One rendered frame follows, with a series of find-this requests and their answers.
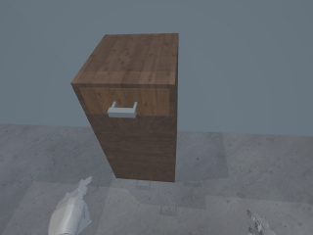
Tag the drawer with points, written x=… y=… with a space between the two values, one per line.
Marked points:
x=150 y=101

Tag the left robot hand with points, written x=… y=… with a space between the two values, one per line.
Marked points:
x=71 y=215

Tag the cabinet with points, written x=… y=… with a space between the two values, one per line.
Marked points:
x=141 y=147

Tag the handle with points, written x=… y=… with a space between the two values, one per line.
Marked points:
x=114 y=112

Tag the right robot hand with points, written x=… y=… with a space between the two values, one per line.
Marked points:
x=260 y=224

